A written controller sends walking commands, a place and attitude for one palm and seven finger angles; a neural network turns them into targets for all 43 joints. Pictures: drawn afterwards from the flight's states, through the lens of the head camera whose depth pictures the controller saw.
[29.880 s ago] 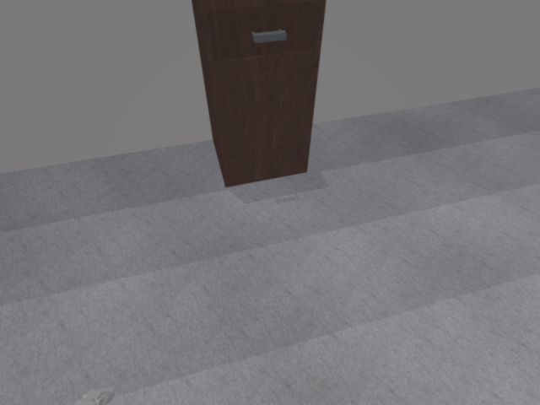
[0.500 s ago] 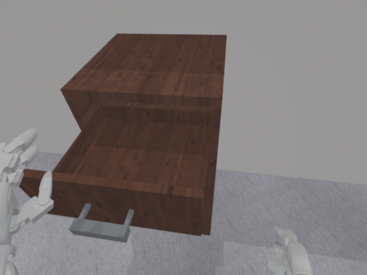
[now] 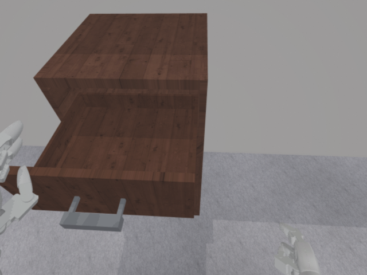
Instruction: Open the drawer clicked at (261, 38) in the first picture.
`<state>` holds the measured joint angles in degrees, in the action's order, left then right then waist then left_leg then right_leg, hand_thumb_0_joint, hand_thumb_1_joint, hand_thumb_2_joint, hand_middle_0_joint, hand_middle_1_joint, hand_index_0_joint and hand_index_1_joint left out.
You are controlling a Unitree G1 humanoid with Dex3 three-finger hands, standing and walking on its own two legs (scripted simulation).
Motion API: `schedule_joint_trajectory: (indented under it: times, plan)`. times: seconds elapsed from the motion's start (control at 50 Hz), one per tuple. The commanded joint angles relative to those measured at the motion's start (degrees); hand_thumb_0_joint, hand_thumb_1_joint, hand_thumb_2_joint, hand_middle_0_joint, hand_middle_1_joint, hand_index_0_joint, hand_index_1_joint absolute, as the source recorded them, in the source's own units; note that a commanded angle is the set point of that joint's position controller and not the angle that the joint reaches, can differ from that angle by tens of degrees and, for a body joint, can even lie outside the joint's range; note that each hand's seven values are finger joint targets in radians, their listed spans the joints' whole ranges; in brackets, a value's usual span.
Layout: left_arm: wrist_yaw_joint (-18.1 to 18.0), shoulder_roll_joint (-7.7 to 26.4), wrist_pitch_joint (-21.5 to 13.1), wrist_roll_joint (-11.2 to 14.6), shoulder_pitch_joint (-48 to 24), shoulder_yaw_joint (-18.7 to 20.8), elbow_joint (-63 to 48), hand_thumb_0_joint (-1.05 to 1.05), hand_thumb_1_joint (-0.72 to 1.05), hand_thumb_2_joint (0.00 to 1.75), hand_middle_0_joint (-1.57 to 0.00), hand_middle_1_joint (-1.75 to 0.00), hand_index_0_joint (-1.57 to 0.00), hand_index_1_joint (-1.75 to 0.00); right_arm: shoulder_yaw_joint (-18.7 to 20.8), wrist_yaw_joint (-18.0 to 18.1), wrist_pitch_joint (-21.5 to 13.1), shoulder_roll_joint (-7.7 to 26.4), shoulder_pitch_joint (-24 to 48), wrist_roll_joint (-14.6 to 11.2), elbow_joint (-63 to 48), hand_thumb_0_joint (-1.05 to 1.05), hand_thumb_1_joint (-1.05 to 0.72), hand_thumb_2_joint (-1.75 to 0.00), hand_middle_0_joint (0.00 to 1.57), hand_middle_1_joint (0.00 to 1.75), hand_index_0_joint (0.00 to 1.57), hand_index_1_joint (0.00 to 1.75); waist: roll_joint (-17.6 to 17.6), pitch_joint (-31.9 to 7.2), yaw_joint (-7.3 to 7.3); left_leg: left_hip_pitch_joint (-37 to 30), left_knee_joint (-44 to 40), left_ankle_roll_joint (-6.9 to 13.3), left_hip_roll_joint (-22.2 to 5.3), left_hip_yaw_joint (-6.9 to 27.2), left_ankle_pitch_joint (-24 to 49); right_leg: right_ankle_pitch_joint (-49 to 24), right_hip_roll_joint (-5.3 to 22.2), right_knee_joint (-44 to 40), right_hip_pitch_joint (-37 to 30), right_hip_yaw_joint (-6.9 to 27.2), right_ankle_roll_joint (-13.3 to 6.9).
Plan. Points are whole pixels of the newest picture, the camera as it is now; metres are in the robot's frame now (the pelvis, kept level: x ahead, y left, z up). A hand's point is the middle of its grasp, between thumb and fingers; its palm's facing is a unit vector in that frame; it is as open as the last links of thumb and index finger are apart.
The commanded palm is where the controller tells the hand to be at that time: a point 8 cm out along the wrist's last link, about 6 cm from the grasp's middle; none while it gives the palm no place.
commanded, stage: step back with the hand held close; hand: left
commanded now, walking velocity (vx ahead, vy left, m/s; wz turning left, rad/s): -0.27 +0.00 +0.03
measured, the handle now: (95, 211) +0.25 +0.21 +0.01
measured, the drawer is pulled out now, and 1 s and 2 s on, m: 0.28 0.28 0.28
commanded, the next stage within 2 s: stop stepping back and stand still in 0.80 s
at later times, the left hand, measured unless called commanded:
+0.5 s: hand out of the picture +0.10 +0.25 +0.18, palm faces +0.44 -0.79 -0.43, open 7.4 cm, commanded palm +0.04 +0.29 +0.20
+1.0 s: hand out of the picture +0.03 +0.20 +0.18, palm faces +0.29 -0.79 -0.53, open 7.4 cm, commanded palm -0.04 +0.25 +0.20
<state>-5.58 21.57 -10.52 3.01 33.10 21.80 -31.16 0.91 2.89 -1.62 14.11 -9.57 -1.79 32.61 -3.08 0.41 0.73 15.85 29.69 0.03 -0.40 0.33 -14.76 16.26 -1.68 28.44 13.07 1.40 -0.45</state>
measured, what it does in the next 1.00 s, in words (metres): walks backwards: right foot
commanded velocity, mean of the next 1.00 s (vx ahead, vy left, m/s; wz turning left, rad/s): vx -0.26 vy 0.02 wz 0.03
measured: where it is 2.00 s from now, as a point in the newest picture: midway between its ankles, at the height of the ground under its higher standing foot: outside the picture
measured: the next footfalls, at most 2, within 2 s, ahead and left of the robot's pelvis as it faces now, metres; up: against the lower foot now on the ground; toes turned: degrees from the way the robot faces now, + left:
right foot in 0.78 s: -0.16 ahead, -0.12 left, +0.00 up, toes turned -2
left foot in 1.06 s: -0.16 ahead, +0.10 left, +0.00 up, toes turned +2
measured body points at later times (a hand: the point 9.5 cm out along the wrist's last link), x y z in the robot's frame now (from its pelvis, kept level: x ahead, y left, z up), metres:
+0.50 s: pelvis -0.08 +0.01 -0.01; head -0.07 +0.01 +0.44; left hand +0.07 +0.29 +0.21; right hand +0.10 -0.22 -0.10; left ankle +0.00 +0.12 -0.73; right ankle -0.02 -0.11 -0.74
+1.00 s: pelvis -0.17 -0.03 +0.00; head -0.15 -0.02 +0.45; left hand +0.01 +0.24 +0.21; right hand -0.02 -0.27 -0.08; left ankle -0.17 +0.10 -0.70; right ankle -0.20 -0.12 -0.74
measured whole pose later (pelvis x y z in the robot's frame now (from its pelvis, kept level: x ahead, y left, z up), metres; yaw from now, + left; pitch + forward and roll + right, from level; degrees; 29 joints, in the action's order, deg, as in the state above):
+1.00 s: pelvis -0.17 -0.03 +0.00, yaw -2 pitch +3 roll +2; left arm -7.3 25.0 -15.8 2.1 38.8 25.2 -35.5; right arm -1.2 2.6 -3.6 11.1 -10.8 -1.1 35.2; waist 3.3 -0.8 2.2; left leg 25.8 46.8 -1.4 1.5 -1.9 -24.1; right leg 16.7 0.7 29.6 15.9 -0.1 -1.9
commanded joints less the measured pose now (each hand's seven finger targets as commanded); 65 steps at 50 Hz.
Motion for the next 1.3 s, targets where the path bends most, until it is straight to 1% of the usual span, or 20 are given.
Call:
schedule_joint_trajectory:
  times: [0.0, 0.12, 0.24, 0.32, 0.4, 0.46, 0.52, 0.56, 0.68, 0.76, 0.8, 0.82, 0.86, 0.92, 1.0, 1.08, 1.1, 1.14, 1.22, 1.28]
  plan:
    - [-2.4, 13.1, -4.1, 0.3, 3.2, 10.3, -15.7, 0.0, 0.9, 0.9, -0.2, -0.3, -0.2, -0.3, 2.3, 0.8, -2.2, 5.0, 6.3, -0.1, -11.0, 0.0, -0.9, -0.9, 0.2, 0.3, 0.2, 0.3, 1.8, -10.3, -1.02, -4.4, -2.2, 2.5, -5.5, 3.2, 22.2, -22.4, 6.1, -0.8, -1.6, 1.5, 0.2]
    - [-3.3, 13.1, -5.1, 0.6, 5.7, 11.3, -18.9, 0.0, 0.9, 0.9, -0.2, -0.3, -0.2, -0.3, 1.8, 1.1, -3.2, 4.4, 5.3, 0.6, -11.5, 0.0, -0.9, -0.9, 0.2, 0.3, 0.2, 0.3, -5.7, -10.1, -1.47, 3.8, -6.6, 3.3, -8.2, 5.9, 16.7, -10.3, 3.4, 4.0, -3.9, -0.7, 0.8]
    - [-3.5, 10.9, -6.0, 0.2, 4.0, 10.1, -17.3, 0.0, 0.9, 0.9, -0.2, -0.3, -0.2, -0.3, 1.6, 0.9, -5.7, 5.3, 3.1, 0.8, -10.6, 0.0, -0.9, -0.9, 0.2, 0.3, 0.2, 0.3, -8.0, -6.6, -0.91, 16.2, -9.9, 4.7, -10.2, 7.4, -5.1, -2.0, 2.1, 8.6, -6.0, -0.5, 0.9]
    - [-3.7, 10.2, -5.9, 0.1, 0.5, 8.9, -15.5, 0.0, 0.9, 0.9, -0.2, -0.3, -0.2, -0.3, 1.5, 1.1, -6.3, 5.3, 2.0, 0.4, -10.0, 0.0, -0.9, -0.9, 0.2, 0.3, 0.2, 0.3, 1.4, -4.3, -0.05, 17.6, -4.7, 3.6, -6.0, 5.8, -16.2, -0.1, 4.8, 2.1, -0.9, 5.0, -0.3]
    - [-4.6, 11.6, -5.7, -0.1, -3.6, 8.0, -14.5, 0.0, 0.9, 0.9, -0.2, -0.3, -0.2, -0.3, 2.1, 1.0, -6.4, 5.3, 1.7, 1.1, -7.6, 0.0, -0.9, -0.9, 0.2, 0.3, 0.2, 0.3, 10.5, -1.9, 0.96, 0.8, 13.2, 0.6, 0.1, 1.1, -11.2, 14.5, 13.6, -14.0, 20.9, 15.6, -5.3]
    - [-4.8, 10.5, -5.4, -0.2, -4.1, 6.9, -14.4, 0.0, 0.9, 0.9, -0.2, -0.3, -0.2, -0.3, 1.0, 0.7, -6.3, 4.5, 2.3, 1.5, -7.7, 0.0, -0.9, -0.9, 0.2, 0.3, 0.2, 0.3, 9.9, -3.0, 1.1, 0.1, 5.4, 1.4, -1.6, 3.0, -7.2, 7.5, 11.7, -8.2, 17.5, 9.4, -3.8]
    - [-5.4, 11.6, -6.5, -0.6, -2.4, 9.2, -17.6, 0.0, 0.9, 0.9, -0.2, -0.3, -0.2, -0.3, 1.1, 1.3, -6.4, 5.4, 3.5, 1.2, -9.5, 0.0, -0.9, -0.9, 0.2, 0.3, 0.2, 0.3, -7.4, -4.8, 0.09, 11.6, -11.9, 5.4, -12.1, 14.4, -14.5, 7.6, 2.4, 10.0, 7.3, 0.8, 0.5]
    - [-5.5, 11.7, -7.2, -1.3, -3.5, 10.2, -18.6, 0.0, 0.9, 0.9, -0.2, -0.3, -0.2, -0.3, 1.2, 1.1, -7.3, 4.7, 3.6, 1.8, -9.7, 0.0, -0.9, -0.9, 0.2, 0.3, 0.2, 0.3, -12.5, -5.4, -0.1, 22.5, -19.7, 8.2, -18.3, 18.4, -22.3, 11.0, -0.7, 27.7, -0.5, -0.2, 1.4]
    - [-4.4, 10.3, -8.2, 0.4, -0.5, 9.3, -17.8, 0.0, 0.9, 0.9, -0.2, -0.3, -0.2, -0.3, 1.5, -0.6, -9.9, 4.8, 2.4, 1.7, -6.3, 0.0, -0.9, -0.9, 0.2, 0.3, 0.2, 0.3, -8.9, -6.1, -0.59, 10.1, -11.3, 7.2, -14.8, 10.4, -6.3, 12.7, 0.1, 16.6, 5.1, -2.3, 1.5]
    - [-2.7, 11.4, -9.5, 1.0, -3.1, 9.5, -18.3, 0.0, 0.9, 0.9, -0.2, -0.3, -0.2, -0.3, 0.9, -1.3, -10.7, 4.9, 3.8, 1.6, -4.8, 0.0, -0.9, -0.9, 0.2, 0.3, 0.2, 0.3, -7.0, -7.3, -1.2, 5.1, -3.6, 3.6, -11.0, 6.3, -1.5, 0.2, 1.6, -5.9, 0.8, -2.5, 0.1]
    - [-2.8, 15.4, -10.0, 0.8, -2.2, 11.8, -17.1, 0.0, 0.9, 0.9, -0.2, -0.3, -0.2, -0.3, 0.7, -1.4, -9.7, 2.9, 3.0, 1.1, -4.5, 0.0, -0.9, -0.9, 0.2, 0.3, 0.2, 0.3, 11.6, -9.1, -0.27, 5.8, 14.1, -1.4, -1.1, -3.7, -5.1, -20.6, 15.7, -13.5, 2.3, 12.0, -4.6]
    - [-2.7, 13.8, -9.5, 1.2, -1.1, 9.4, -15.3, 0.0, 0.9, 0.9, -0.2, -0.3, -0.2, -0.3, 2.4, -1.4, -9.4, 4.5, 4.5, -0.5, -5.6, 0.0, -0.9, -0.9, 0.2, 0.3, 0.2, 0.3, 20.0, -8.2, -0.78, 11.4, 28.3, -1.9, 3.5, -1.3, -12.3, -33.7, 21.3, -11.3, 2.1, 17.4, -6.4]
    - [-2.5, 13.1, -8.3, 0.9, 5.2, 12.0, -12.1, 0.0, 0.9, 0.9, -0.2, -0.3, -0.2, -0.3, 1.3, -0.8, -7.9, 2.3, 7.1, 0.1, -6.1, 0.0, -0.9, -0.9, 0.2, 0.3, 0.2, 0.3, 12.8, -8.3, -0.66, 18.9, 35.1, -2.2, 1.4, 2.3, -14.1, -44.0, 21.0, -5.2, -3.5, 11.1, -9.2]
    - [-3.5, 10.8, -7.4, 0.1, 6.6, 10.6, -11.7, 0.0, 0.9, 0.9, -0.2, -0.3, -0.2, -0.3, -1.0, 0.4, -4.8, 0.4, 6.7, 0.3, -7.4, 0.0, -0.9, -0.9, 0.2, 0.3, 0.2, 0.3, 9.0, -8.1, 0.73, 14.5, 17.5, -1.5, 0.0, -0.1, -12.3, -47.3, 16.4, -1.3, -7.4, 5.8, -7.0]
    - [-4.9, 11.2, -6.2, 0.1, 5.3, 9.5, -15.2, 0.0, 0.9, 0.9, -0.2, -0.3, -0.2, -0.3, 0.6, 1.1, -5.2, 3.2, 4.0, 0.3, -8.0, 0.0, -0.9, -0.9, 0.2, 0.3, 0.2, 0.3, 8.7, -10.4, 1.76, -1.2, -6.9, 0.2, 0.3, -4.1, 6.4, -38.5, 12.6, 2.6, -7.9, 3.8, -3.0]
    - [-4.4, 12.1, -5.9, -0.1, 5.4, 8.9, -21.3, 0.0, 0.9, 0.9, -0.2, -0.3, -0.2, -0.3, 2.8, -0.2, -7.1, 5.9, 2.1, -0.1, -9.4, 0.0, -0.9, -0.9, 0.2, 0.3, 0.2, 0.3, -2.7, -11.3, -0.42, -12.8, -4.7, 4.2, -12.2, 4.8, 32.0, -2.8, 4.8, 5.2, 3.4, 0.5, 1.1]
    - [-4.9, 13.9, -5.4, 0.2, 7.2, 11.6, -20.7, 0.0, 0.9, 0.9, -0.2, -0.3, -0.2, -0.3, 2.2, 0.0, -7.1, 4.2, 3.0, 0.7, -8.7, 0.0, -0.9, -0.9, 0.2, 0.3, 0.2, 0.3, -9.7, -11.1, -0.38, -11.6, -6.0, 5.0, -11.8, 6.4, 30.6, 0.3, 4.0, 4.7, 4.7, -1.5, 1.2]
    - [-4.8, 12.9, -5.2, -0.3, 3.8, 10.5, -22.2, 0.0, 0.9, 0.9, -0.2, -0.3, -0.2, -0.3, 0.9, -0.4, -7.1, 4.1, 3.5, 1.1, -8.4, 0.0, -0.9, -0.9, 0.2, 0.3, 0.2, 0.3, -9.4, -5.2, -0.14, 2.6, -11.2, 4.9, -11.8, 7.3, 12.5, 4.8, 3.4, 5.2, -2.1, -3.1, 1.3]
    - [-5.3, 10.8, -4.6, -0.6, 1.1, 8.5, -16.9, 0.0, 0.9, 0.9, -0.2, -0.3, -0.2, -0.3, 1.5, -0.1, -7.0, 5.1, 3.4, 0.5, -7.5, 0.0, -0.9, -0.9, 0.2, 0.3, 0.2, 0.3, -0.9, -1.0, 0.72, 12.6, -10.1, 3.8, -5.9, 4.4, -21.2, 8.7, 3.8, -3.8, -4.9, 1.2, 0.0]
    - [-5.1, 9.2, -3.6, -1.2, -2.0, 6.4, -13.2, 0.0, 0.9, 0.9, -0.2, -0.3, -0.2, -0.3, 1.5, 0.5, -6.1, 4.9, 2.9, 1.2, -7.4, 0.0, -0.9, -0.9, 0.2, 0.3, 0.2, 0.3, 2.8, 3.1, 1.23, 9.0, 0.6, 2.7, -0.9, 0.5, -22.3, 27.0, 6.6, -12.3, 9.9, 9.3, -4.2]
